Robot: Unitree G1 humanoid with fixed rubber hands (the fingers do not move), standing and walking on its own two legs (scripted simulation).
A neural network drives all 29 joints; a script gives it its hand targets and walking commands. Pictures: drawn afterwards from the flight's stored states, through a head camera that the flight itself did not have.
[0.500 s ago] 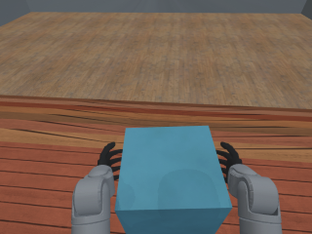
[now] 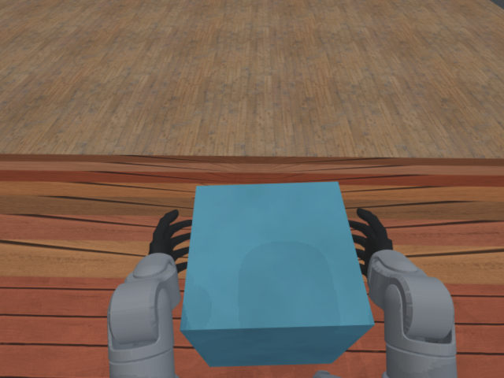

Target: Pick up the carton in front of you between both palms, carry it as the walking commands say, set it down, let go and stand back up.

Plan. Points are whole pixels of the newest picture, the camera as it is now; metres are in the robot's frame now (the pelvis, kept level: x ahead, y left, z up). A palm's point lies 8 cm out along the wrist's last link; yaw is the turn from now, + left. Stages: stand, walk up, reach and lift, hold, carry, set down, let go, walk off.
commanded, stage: carry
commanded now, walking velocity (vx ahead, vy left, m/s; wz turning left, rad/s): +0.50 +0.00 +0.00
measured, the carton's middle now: (268, 281) +0.28 -0.01 +0.01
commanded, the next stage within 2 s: none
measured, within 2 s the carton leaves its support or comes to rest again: neither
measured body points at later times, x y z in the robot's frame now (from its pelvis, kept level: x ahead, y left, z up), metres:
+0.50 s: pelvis +0.31 -0.04 -0.02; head +0.36 -0.04 +0.43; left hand +0.68 +0.14 +0.10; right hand +0.70 -0.16 +0.09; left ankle +0.41 +0.10 -0.69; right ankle +0.25 -0.09 -0.75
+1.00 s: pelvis +0.63 +0.00 -0.04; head +0.69 +0.01 +0.40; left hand +1.02 +0.14 +0.07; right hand +1.01 -0.16 +0.07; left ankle +0.54 +0.05 -0.75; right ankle +0.73 -0.12 -0.72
